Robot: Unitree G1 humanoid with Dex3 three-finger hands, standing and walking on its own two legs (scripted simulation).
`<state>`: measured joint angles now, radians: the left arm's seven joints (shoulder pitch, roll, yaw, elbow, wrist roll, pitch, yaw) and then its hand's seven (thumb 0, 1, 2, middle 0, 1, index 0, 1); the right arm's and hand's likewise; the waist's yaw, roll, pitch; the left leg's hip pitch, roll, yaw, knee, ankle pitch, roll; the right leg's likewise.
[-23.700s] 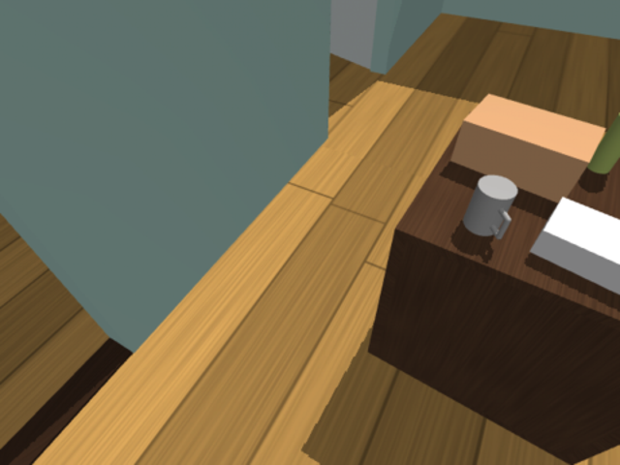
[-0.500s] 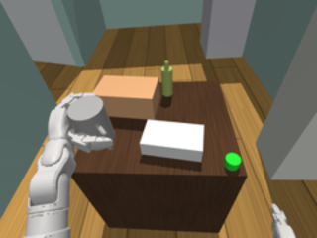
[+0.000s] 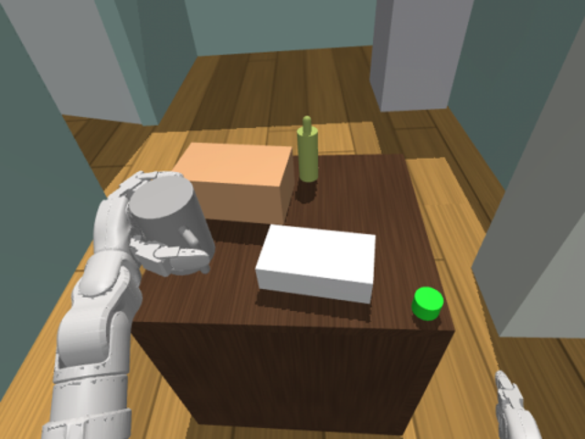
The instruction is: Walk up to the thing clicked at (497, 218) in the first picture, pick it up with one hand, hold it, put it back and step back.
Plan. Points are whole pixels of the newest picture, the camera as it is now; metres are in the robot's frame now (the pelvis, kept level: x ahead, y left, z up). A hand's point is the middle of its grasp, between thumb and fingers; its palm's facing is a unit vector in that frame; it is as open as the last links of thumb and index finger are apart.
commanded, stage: crouch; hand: left
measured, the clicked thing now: (181, 234) +0.34 +0.16 +0.16
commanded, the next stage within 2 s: lower in 1.12 s
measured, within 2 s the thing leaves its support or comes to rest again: neither
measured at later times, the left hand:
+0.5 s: hand (186, 226) +0.42 +0.19 +0.10, palm faces +0.16 -0.99 +0.01, open 12.8 cm
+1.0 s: hand (190, 229) +0.47 +0.20 +0.05, palm faces +0.18 -0.98 +0.01, open 12.8 cm
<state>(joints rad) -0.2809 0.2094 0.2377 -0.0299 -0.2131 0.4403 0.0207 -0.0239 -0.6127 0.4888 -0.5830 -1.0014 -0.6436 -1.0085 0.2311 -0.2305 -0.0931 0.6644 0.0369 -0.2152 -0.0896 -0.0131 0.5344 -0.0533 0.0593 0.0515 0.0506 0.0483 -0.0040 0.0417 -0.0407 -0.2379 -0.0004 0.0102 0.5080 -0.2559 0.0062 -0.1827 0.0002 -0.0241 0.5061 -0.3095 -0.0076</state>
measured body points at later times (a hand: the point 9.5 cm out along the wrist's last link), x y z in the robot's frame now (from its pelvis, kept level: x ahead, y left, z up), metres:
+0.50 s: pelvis -0.01 +0.01 -0.01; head +0.03 +0.01 +0.44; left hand +0.41 +0.24 +0.10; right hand +0.14 -0.27 -0.08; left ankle +0.01 +0.12 -0.74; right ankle -0.02 -0.11 -0.74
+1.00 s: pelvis -0.01 +0.01 -0.04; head +0.07 +0.03 +0.41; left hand +0.45 +0.26 +0.05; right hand +0.14 -0.26 -0.09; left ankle +0.01 +0.12 -0.74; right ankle -0.02 -0.11 -0.74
